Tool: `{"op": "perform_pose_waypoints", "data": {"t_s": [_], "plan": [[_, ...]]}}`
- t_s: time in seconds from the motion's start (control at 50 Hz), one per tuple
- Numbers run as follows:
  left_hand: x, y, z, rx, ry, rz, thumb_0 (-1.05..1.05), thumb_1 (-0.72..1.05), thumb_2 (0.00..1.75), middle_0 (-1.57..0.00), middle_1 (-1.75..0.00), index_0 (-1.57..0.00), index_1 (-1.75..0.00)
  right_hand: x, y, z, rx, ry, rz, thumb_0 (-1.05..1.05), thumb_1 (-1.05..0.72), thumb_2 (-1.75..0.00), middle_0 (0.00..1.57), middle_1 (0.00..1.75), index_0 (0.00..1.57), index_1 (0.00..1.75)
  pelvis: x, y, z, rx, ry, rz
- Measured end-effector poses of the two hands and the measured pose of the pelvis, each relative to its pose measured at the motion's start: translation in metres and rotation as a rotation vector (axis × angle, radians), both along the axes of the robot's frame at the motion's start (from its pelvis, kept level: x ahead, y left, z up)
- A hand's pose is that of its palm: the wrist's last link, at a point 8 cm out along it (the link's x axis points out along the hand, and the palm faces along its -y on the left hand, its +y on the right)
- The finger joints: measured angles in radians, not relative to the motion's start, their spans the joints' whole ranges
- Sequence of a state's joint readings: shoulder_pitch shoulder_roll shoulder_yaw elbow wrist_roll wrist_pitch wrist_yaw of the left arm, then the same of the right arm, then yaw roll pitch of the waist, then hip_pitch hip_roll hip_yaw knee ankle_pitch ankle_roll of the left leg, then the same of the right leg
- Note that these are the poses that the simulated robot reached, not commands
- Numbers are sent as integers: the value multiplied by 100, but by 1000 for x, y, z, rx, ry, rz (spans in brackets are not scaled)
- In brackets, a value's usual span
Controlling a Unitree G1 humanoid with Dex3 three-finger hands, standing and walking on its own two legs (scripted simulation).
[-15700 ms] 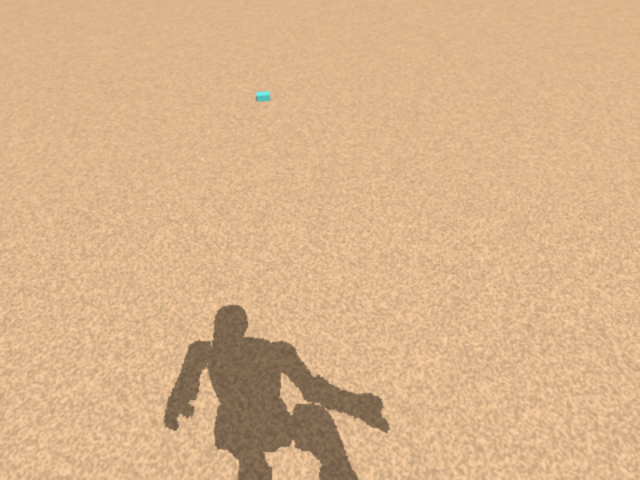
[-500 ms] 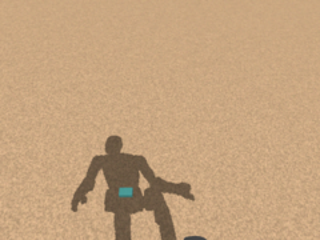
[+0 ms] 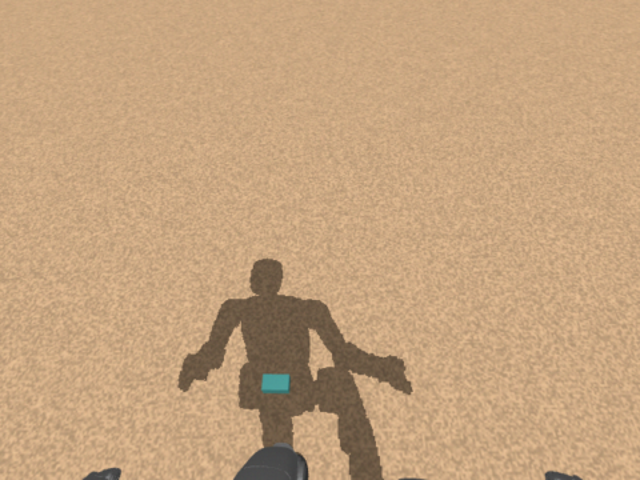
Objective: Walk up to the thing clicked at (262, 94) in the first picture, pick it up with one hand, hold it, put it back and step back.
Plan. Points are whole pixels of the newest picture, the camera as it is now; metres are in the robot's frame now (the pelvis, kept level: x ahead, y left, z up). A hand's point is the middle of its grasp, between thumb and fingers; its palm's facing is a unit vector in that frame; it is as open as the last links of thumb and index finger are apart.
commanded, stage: walk up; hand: left
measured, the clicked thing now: (276, 383) +0.42 +0.18 -0.73
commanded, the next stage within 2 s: stand in 0.52 s
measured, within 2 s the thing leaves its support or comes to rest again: neither
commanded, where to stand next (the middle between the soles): +0.04 -0.01 m, yaw -3 degrees
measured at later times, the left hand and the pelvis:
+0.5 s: hand out of the picture -0.01 +0.27 -0.13, palm faces -0.02 -0.92 -0.40, open 7.4 cm; pelvis -0.04 +0.00 +0.01, yaw +1 degrees
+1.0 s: hand out of the picture +0.05 +0.23 -0.12, palm faces -0.05 -0.94 -0.33, open 7.4 cm; pelvis -0.04 -0.01 +0.03, yaw +0 degrees
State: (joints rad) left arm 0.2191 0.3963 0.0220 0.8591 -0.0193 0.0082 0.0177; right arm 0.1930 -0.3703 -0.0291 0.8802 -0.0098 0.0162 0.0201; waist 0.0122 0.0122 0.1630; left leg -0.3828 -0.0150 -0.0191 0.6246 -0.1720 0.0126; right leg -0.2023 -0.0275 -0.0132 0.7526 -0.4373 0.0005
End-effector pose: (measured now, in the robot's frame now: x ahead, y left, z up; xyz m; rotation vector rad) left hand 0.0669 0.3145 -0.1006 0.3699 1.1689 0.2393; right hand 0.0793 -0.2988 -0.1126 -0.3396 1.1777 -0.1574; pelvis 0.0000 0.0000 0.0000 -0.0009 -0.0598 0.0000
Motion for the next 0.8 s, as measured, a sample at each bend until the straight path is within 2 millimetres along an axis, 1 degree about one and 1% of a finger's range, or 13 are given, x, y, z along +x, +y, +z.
{"op": "perform_pose_waypoints", "data": {"t_s": [0.06,0.12,0.16,0.22,0.26,0.32,0.36,0.46,0.54,0.6,0.66,0.72,0.8], "plan": [[14,-5,-7,-20,-16,-12,1,90,90,-20,-30,-20,-30,9,7,4,0,-34,9,0,-91,-90,21,30,20,30,-10,0,0,-4,5,0],[18,-11,-10,-33,-27,-36,1,90,90,-20,-30,-20,-30,16,7,8,-10,-79,14,0,-91,-90,21,30,21,30,-19,-1,-1,-5,17,-18],[13,-15,-12,-34,-21,-53,0,90,90,-20,-30,-20,-30,19,3,9,-14,-111,15,0,-91,-90,21,30,21,30,-26,-3,-3,-4,23,-32],[-4,-19,-14,-19,1,-67,0,90,90,-20,-30,-20,-30,16,-9,7,-13,-146,10,0,-91,-90,21,30,21,30,-35,-9,-9,-1,28,-49],[-22,-22,-13,-6,25,-61,0,90,90,-20,-30,-20,-30,9,-17,3,-13,-146,-7,0,-91,-90,21,30,21,30,-41,-13,-10,-22,19,-42],[-49,-22,-4,5,63,-39,0,90,90,-20,-30,-20,-30,-9,-24,4,-17,-96,-31,0,-91,-90,21,30,20,30,-44,-16,-3,11,21,-51],[-62,-20,2,12,84,-23,1,90,90,-20,-30,-20,-30,-22,-28,5,-18,-67,-44,0,-91,-90,21,30,20,30,-46,-14,3,15,23,-44],[-76,-10,11,7,67,-2,1,90,90,-20,-31,-20,-30,-54,-25,5,-23,42,-15,0,-91,-90,21,30,20,30,-43,-9,8,14,33,-4],[-81,6,8,-8,52,21,1,90,90,-20,-31,-20,-30,-60,-14,9,-32,70,6,0,-91,-90,21,30,20,30,-40,1,7,28,25,13],[-80,10,5,-19,81,50,1,90,90,-20,-30,-20,-30,-54,-3,17,-31,30,1,1,-91,-90,21,30,20,30,-39,6,13,20,20,5],[-69,8,4,-33,80,42,1,90,90,-20,-30,-20,-30,-45,7,24,-24,-9,3,1,-91,-90,21,30,20,30,-41,6,18,10,16,-4],[-55,1,4,-46,52,18,1,90,90,-20,-30,-20,-30,-35,11,27,-11,-45,1,0,-91,-90,21,30,20,30,-44,3,21,7,8,-12],[-39,-13,5,-56,13,-18,1,90,90,-20,-30,-20,-30,-23,10,26,10,-80,-16,0,-91,-90,21,30,21,30,-46,-3,21,1,-9,-11]]}}
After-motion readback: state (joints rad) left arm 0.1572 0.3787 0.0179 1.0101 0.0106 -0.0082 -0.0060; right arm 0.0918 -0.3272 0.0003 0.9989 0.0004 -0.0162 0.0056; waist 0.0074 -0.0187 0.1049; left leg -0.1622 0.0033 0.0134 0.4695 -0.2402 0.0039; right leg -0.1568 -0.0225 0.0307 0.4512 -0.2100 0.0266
